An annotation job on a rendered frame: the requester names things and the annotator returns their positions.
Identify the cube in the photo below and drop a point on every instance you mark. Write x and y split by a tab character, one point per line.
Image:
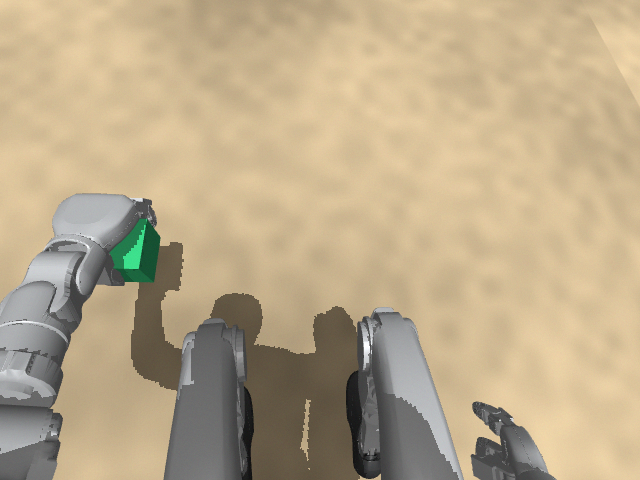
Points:
136	256

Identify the right robot foot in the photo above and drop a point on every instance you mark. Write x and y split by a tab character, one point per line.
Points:
366	466

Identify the right robot hand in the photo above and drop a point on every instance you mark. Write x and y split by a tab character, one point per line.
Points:
516	454

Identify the left robot arm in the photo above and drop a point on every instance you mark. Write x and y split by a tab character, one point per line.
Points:
37	319

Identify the left robot hand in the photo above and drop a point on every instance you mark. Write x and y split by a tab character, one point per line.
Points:
106	219

